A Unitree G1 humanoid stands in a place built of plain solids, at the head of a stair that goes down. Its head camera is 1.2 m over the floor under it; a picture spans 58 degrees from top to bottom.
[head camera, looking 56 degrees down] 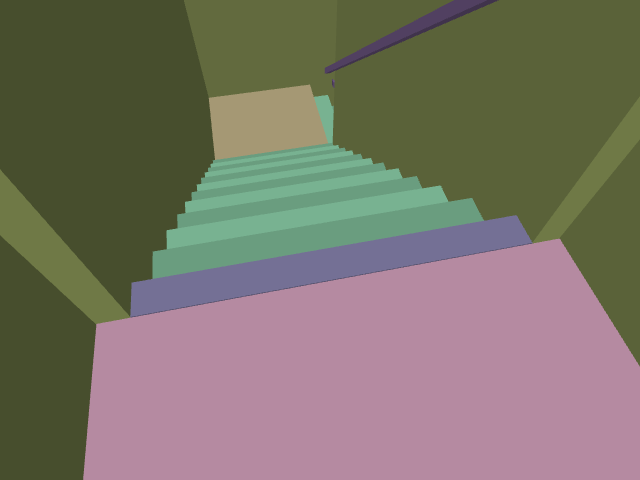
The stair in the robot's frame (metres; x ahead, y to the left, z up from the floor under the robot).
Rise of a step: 0.19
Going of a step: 0.24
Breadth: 1.30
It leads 12 degrees to the left of straight ahead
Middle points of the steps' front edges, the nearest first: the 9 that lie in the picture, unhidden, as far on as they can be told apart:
0.78 -0.05 0.00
1.02 0.00 -0.19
1.26 0.05 -0.39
1.50 0.10 -0.58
1.73 0.15 -0.77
1.97 0.20 -0.97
2.21 0.25 -1.16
2.45 0.30 -1.35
2.69 0.35 -1.55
